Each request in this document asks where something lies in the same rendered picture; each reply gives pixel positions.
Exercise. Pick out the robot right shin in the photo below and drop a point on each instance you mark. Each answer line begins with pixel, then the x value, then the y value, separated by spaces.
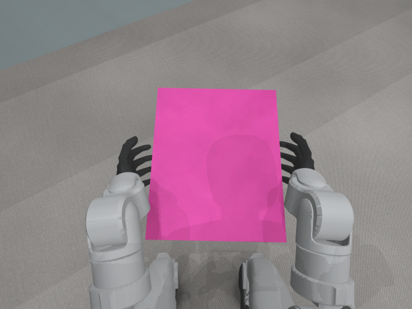
pixel 246 294

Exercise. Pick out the robot right hand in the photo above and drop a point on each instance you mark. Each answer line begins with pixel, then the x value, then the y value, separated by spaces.
pixel 303 158

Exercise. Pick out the robot left hand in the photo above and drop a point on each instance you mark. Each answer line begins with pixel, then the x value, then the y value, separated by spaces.
pixel 127 162

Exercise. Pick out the carton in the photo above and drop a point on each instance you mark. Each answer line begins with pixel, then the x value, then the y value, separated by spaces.
pixel 216 167

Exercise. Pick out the robot right thigh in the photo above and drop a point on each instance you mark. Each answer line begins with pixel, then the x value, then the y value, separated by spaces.
pixel 266 287

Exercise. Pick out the robot right forearm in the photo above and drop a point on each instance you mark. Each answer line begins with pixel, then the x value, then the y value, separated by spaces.
pixel 323 235

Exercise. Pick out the robot left forearm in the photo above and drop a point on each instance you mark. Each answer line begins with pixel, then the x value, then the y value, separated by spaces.
pixel 112 222

